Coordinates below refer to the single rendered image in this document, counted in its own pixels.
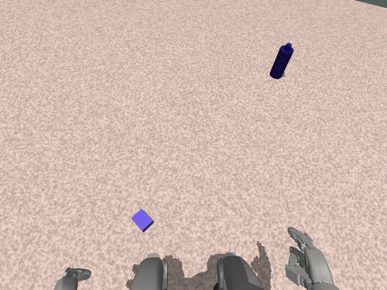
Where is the right robot hand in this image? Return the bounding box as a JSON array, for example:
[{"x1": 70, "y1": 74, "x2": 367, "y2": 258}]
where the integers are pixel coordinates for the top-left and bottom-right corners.
[{"x1": 285, "y1": 227, "x2": 334, "y2": 290}]

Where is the left robot hand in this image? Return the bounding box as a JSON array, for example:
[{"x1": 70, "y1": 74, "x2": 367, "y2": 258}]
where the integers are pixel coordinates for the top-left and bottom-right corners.
[{"x1": 54, "y1": 268, "x2": 91, "y2": 290}]

